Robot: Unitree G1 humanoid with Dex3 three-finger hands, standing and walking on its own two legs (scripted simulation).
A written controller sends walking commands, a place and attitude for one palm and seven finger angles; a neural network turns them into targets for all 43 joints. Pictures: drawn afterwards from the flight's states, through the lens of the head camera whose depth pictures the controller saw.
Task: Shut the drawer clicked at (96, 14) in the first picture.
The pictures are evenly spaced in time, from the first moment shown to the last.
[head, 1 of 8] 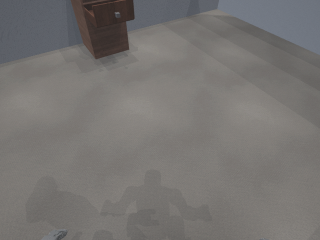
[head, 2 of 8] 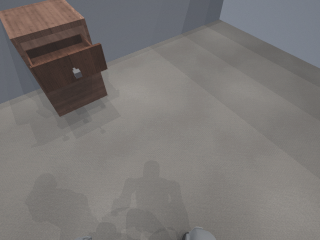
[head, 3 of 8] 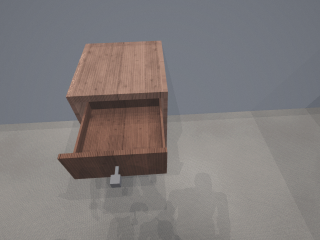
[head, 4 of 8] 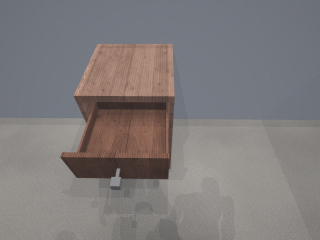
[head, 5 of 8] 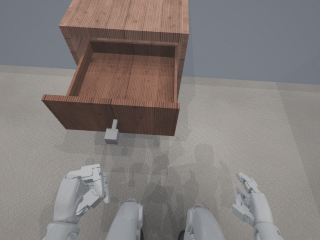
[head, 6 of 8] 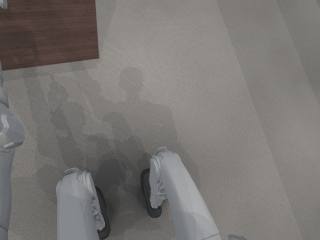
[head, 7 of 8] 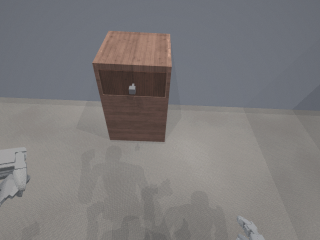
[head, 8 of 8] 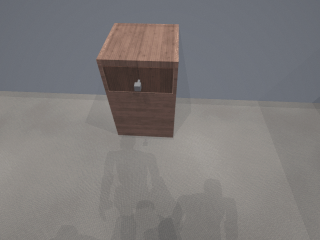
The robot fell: no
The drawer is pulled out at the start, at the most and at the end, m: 0.28 0.28 0.00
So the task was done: yes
